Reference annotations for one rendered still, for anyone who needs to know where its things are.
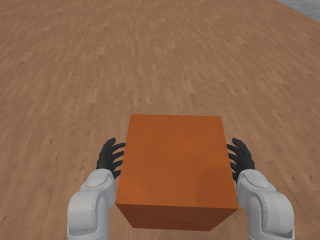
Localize right robot forearm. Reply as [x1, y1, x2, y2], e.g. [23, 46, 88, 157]
[236, 169, 295, 240]

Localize right robot hand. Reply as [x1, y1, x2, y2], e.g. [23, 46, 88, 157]
[226, 138, 255, 184]

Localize left robot hand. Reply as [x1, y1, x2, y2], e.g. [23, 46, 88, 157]
[96, 137, 126, 180]

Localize carton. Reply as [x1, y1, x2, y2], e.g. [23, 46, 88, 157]
[115, 114, 239, 232]

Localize left robot forearm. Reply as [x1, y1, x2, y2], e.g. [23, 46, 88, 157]
[66, 168, 116, 240]

